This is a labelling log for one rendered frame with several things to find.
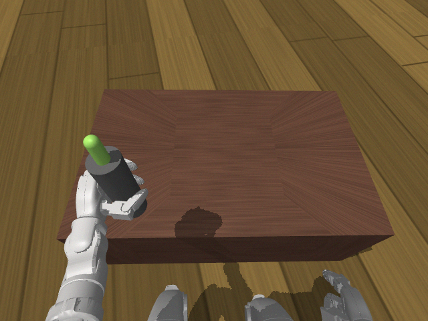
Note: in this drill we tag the right robot hand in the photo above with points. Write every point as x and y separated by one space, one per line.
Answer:
350 306

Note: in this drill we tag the left robot hand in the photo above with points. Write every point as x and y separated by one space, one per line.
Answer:
92 201

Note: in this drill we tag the left robot arm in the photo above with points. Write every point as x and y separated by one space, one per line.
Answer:
84 283

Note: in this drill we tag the bottle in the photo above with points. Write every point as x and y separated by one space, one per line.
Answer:
109 169

